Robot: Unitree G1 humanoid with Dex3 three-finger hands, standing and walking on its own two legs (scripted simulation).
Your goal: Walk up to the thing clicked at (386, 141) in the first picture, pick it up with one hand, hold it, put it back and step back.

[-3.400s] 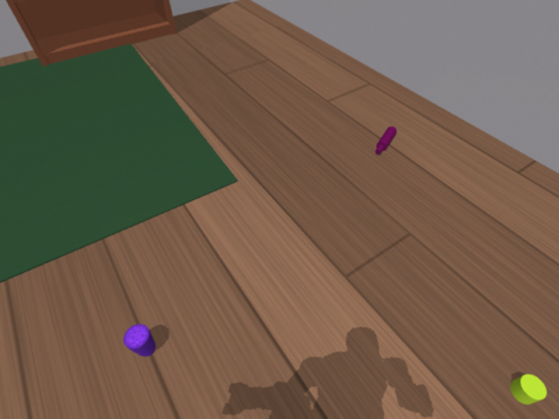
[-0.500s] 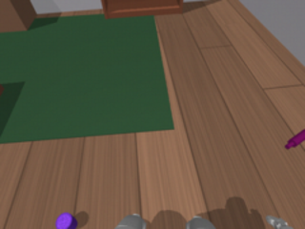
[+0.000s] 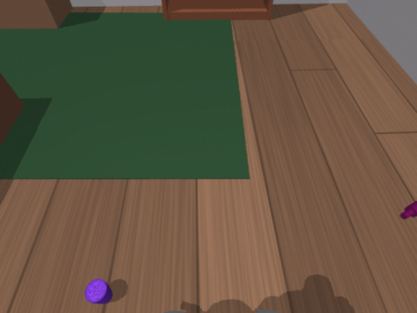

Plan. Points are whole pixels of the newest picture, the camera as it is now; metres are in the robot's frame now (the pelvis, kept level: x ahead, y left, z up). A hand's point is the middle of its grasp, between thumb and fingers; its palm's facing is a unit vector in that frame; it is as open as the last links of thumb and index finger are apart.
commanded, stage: walk up
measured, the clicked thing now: out of the picture +0.69 -1.05 -0.72
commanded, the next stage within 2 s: stand in 0.40 s
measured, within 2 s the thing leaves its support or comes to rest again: neither
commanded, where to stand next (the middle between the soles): +0.08 -0.02 m, yaw -3 degrees
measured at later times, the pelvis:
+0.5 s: pelvis +0.01 -0.01 +0.03, yaw -1 degrees
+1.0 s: pelvis +0.00 -0.03 +0.03, yaw -1 degrees
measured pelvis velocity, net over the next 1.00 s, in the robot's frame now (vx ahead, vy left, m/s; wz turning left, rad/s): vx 0.00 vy -0.03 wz -0.02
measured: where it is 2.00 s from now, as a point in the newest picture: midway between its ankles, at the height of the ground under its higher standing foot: outside the picture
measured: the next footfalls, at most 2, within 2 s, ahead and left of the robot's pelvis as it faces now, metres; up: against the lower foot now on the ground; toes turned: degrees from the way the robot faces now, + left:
none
